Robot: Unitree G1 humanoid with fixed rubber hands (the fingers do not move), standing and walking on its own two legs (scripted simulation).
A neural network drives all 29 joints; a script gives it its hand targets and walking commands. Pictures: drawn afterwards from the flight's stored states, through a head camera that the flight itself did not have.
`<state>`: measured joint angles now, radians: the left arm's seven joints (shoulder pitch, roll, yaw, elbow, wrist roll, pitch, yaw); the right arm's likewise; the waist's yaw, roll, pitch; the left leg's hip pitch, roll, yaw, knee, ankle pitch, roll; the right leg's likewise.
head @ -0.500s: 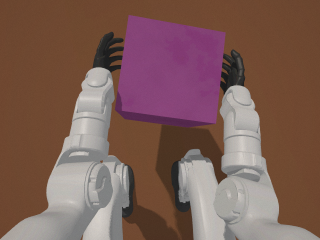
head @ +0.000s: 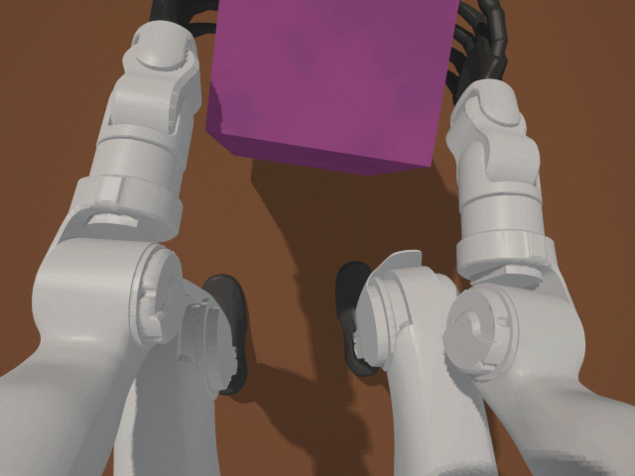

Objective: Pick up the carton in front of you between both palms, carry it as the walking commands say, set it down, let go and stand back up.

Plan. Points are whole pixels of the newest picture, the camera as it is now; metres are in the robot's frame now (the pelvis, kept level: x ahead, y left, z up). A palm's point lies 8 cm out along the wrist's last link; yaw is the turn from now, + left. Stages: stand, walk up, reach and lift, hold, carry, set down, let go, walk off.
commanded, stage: set down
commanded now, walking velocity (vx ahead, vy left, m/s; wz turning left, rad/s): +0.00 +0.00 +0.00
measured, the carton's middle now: (321, 76) +0.53 -0.05 -0.24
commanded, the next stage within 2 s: none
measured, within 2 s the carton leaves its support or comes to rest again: rests again in 0.44 s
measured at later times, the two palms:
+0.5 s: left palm (186, 38) +0.55 +0.10 -0.19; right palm (467, 88) +0.50 -0.20 -0.17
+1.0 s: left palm (186, 37) +0.56 +0.10 -0.19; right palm (469, 90) +0.50 -0.21 -0.18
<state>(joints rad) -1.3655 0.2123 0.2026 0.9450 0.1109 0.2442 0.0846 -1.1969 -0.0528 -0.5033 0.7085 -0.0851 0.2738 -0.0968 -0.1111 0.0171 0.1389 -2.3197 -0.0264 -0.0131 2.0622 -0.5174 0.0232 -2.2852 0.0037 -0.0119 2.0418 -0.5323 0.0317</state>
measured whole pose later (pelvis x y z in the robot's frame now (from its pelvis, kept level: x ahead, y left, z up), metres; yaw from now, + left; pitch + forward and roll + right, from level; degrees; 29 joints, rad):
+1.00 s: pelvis +0.00 +0.00 -0.03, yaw +0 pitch +38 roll -5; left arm -1.49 0.25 0.22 1.15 0.16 0.16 -0.01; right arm -1.28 -0.14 -0.57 0.92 -0.12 0.18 0.02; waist -0.11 0.00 0.27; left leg -2.33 -0.04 -0.03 2.20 -0.53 0.03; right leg -2.28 0.06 0.01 2.17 -0.56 0.08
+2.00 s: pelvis +0.01 -0.01 +0.08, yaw +1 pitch +46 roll -3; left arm -1.31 0.40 0.09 1.04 -0.04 0.17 0.02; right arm -1.04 -0.16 -0.32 0.75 0.14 0.14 -0.13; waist -0.15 0.03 -0.01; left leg -2.10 -0.03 -0.04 1.80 -0.50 -0.01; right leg -2.07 0.05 0.01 1.78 -0.51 0.04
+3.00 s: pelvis +0.10 -0.02 +0.33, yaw +4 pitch +26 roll +0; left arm -0.29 0.15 0.15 0.58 0.08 0.06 0.07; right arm -0.16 -0.20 -0.12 0.53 0.01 0.03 0.11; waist -0.10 -0.03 -0.06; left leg -0.91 -0.02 -0.06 0.75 -0.30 -0.02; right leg -0.89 0.02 0.02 0.77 -0.32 -0.01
